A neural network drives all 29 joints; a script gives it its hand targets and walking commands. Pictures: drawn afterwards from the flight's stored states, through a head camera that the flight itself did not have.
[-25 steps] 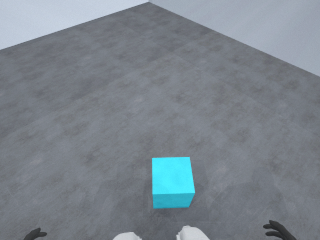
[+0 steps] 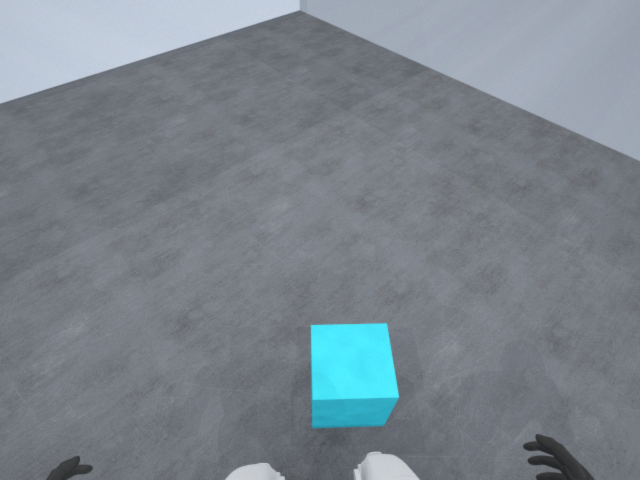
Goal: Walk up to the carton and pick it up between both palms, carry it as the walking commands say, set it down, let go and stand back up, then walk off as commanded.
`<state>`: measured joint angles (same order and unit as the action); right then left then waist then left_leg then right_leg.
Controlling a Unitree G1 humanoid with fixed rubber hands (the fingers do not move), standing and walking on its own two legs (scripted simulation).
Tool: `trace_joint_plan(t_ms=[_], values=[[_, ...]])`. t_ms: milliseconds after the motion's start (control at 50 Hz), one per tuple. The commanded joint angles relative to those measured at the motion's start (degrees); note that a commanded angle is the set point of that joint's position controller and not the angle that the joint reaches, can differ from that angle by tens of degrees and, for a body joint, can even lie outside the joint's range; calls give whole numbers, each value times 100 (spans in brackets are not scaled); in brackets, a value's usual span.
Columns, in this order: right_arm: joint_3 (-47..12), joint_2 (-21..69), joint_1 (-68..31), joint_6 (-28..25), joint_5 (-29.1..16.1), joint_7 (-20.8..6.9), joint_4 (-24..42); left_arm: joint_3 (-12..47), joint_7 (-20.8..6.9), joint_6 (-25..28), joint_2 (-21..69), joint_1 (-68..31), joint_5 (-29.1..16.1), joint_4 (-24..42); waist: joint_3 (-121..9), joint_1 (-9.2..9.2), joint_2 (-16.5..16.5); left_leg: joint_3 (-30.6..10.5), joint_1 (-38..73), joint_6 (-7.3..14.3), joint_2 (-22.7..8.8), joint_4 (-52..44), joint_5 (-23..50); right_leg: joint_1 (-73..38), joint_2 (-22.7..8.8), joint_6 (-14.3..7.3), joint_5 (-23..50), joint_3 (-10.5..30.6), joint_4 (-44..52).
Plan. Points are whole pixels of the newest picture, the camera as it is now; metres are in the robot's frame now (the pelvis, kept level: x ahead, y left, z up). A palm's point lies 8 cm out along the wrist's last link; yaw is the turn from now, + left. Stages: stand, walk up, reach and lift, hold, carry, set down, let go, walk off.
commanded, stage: walk up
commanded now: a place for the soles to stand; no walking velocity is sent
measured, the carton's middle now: (348, 377) +0.47 -0.10 -0.60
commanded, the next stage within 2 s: reach and lift in 0.94 s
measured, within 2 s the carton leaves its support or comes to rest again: neither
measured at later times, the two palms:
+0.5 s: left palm out of the picture +0.11 +0.32 -0.07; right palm out of the picture +0.12 -0.32 -0.07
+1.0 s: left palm out of the picture +0.11 +0.31 -0.07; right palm out of the picture +0.13 -0.33 -0.07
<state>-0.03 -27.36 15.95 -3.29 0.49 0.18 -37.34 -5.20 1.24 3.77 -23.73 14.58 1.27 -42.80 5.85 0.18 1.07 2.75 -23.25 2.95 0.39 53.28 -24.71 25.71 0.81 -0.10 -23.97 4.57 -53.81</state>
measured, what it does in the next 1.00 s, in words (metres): stands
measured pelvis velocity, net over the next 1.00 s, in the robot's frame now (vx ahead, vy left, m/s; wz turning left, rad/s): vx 0.01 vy -0.01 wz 0.00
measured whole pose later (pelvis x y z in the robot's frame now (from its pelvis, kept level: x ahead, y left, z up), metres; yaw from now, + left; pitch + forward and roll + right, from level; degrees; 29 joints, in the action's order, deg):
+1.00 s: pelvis +0.01 -0.01 +0.00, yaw +0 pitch -3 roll +0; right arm 0.1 -27.0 15.5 -3.1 0.7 -0.3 -37.3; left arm -5.2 0.9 3.6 -23.7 14.6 1.3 -42.6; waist 5.9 0.1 1.0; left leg 2.4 -23.0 2.0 0.0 53.0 -27.2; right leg 25.6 0.7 0.5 -23.1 3.5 -52.3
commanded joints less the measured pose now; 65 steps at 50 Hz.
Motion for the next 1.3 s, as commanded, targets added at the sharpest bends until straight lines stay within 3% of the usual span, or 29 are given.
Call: trace_joint_plan(t_ms=[0,60,100,140,160,220,260,280,320,360,400,440,500,540,560,580,640,700,720,780,820,840,880,920,940,1000,1020,1140,1280], values=[[714,-1429,-47,-132,212,35,13,-153,-2,-50,-1467,51,-118,123,-122,-88,371,-2985,361,969,-2016,-3095,-165,819,-193,-203,-1115,-180,-440],[626,-1282,-428,-66,183,14,157,-202,-16,83,-1404,454,-91,-12,-392,140,334,-2089,-360,807,-1492,-2413,-159,-504,-149,-377,-240,-368,912],[539,-1045,-395,-34,132,-18,210,-257,17,160,-1612,487,5,-3,-502,161,-347,-1427,-1029,389,-881,-1466,-540,-1000,-444,-696,-175,919,1885],[562,-908,-426,27,138,-34,155,-270,24,165,-1963,208,19,11,-254,31,-911,-415,-1021,-45,-110,-330,-819,-445,-1389,-1294,-1414,2995,2869],[601,-1041,-324,26,124,-47,54,-249,15,134,-1981,45,24,48,-233,8,-807,-488,-819,0,-120,-321,-831,-251,-1409,-1392,-1451,3036,2864],[642,-1040,247,-79,159,-46,-126,-133,-32,61,-1581,-347,-43,135,-421,-313,-299,-1184,486,290,-432,-1669,-1226,803,-706,-815,-993,1541,1804],[717,-1437,388,-145,194,-8,-206,-54,-51,34,-1192,-393,-91,165,-275,-347,715,-3155,819,856,-1529,-3113,-1937,1431,158,-351,-393,-8,45],[709,-1486,264,-163,214,4,-171,-107,-16,34,-1321,-305,-98,89,-131,-304,501,-3638,763,1037,-1972,-3271,-1182,1483,32,-263,-857,-40,-81],[646,-1374,11,-152,195,-21,-46,-142,-12,93,-1424,55,-74,38,-313,-51,445,-2980,482,1064,-1856,-2642,75,662,-213,-310,-816,-232,339],[568,-1174,-242,-115,154,-11,112,-180,-13,186,-1501,302,-44,55,-724,79,138,-1921,-2,633,-1288,-1886,1133,-530,-261,-449,916,52,1055],[499,-963,-301,-95,77,-11,171,-189,8,222,-1583,322,-41,90,-1005,110,-275,-1065,-296,296,-706,-965,1758,-961,-581,-781,1732,1021,1455],[508,-887,-346,-48,47,3,235,-215,14,220,-1803,269,-29,106,-983,54,-665,-437,-421,37,-239,-240,558,-922,-1216,-1348,1907,2209,1743],[578,-993,-12,-96,106,27,33,-147,18,97,-1620,-182,-85,195,-882,-195,-335,-915,393,266,-419,-1097,392,59,-865,-1030,1290,1531,1193],[669,-1337,203,-163,142,48,-75,-51,4,42,-1184,-308,-160,234,-670,-279,490,-2579,959,915,-1450,-2355,375,1013,64,-350,971,16,-212],[661,-1379,190,-166,134,35,-37,-83,29,33,-1266,-208,-155,181,-611,-237,354,-2938,1006,1198,-1933,-2437,1216,1018,25,-254,-104,-240,-175],[645,-1355,134,-161,141,13,-12,-79,33,56,-1302,-128,-136,199,-663,-158,414,-2821,967,1293,-1936,-2271,1642,764,-95,-275,-557,-307,126],[539,-1110,-319,-99,129,-3,158,-152,11,174,-1379,294,-80,130,-939,85,88,-1685,6,708,-1190,-1509,1941,-672,-257,-475,1276,227,952],[500,-878,-453,-37,50,12,251,-224,27,213,-1791,341,-41,142,-974,93,-759,-479,-489,48,-222,-192,830,-869,-1164,-1310,1735,2118,1777],[518,-923,-440,-35,52,21,200,-210,29,172,-1800,248,-49,113,-824,65,-694,-410,-445,48,-192,-201,328,-701,-1276,-1465,1658,2300,1835],[603,-1018,37,-105,124,22,12,-154,16,69,-1567,-310,-65,204,-682,-293,-278,-1183,554,330,-487,-1396,-147,600,-801,-957,812,1509,1201],[703,-1407,247,-154,179,27,-66,-59,5,26,-1209,-445,-107,284,-434,-382,665,-2929,892,995,-1663,-2788,-666,1395,66,-338,335,-169,-240],[667,-1439,65,-149,140,9,-64,-78,19,29,-1328,-308,-104,191,-374,-237,555,-3297,871,1345,-2113,-2812,123,1287,14,-223,-801,-320,-211],[641,-1384,-121,-131,161,-19,30,-106,14,108,-1350,63,-99,150,-580,-6,343,-2752,405,1186,-1883,-2345,828,285,-175,-314,-525,-320,461],[520,-1071,-519,-77,114,-8,203,-169,-8,218,-1434,453,-37,76,-884,206,-56,-1541,-367,562,-1073,-1347,1472,-935,-325,-561,1020,440,1286],[1075,-511,-1516,80,557,-148,1458,-330,-45,-45,-58,-1557,-219,2087,765,-9,178,-190,-2110,-547,141,-1565,-9,-78,228,77,591,-186,956],[1317,-216,-897,334,563,-336,1036,-705,-175,-277,-161,-1269,235,1756,983,-337,314,-22,-1797,-536,-66,-1947,-845,-616,379,181,-377,-529,1092],[1462,-278,-843,308,629,-348,979,-755,-186,-264,-144,-999,352,1579,1013,-391,41,-60,-1607,-513,-57,-1950,-763,-584,398,207,-438,-484,1288],[1383,225,-1317,271,457,-184,1300,-992,-231,-357,-330,-1314,628,1310,106,-84,-480,52,-830,-255,56,-1537,-228,-519,303,349,-267,-515,1498],[1265,99,-2441,286,243,-12,1388,-660,-264,-371,-270,-2471,145,1474,-16,-322,-462,-109,-1046,-350,62,-848,-110,-41,200,341,-72,-435,1036]])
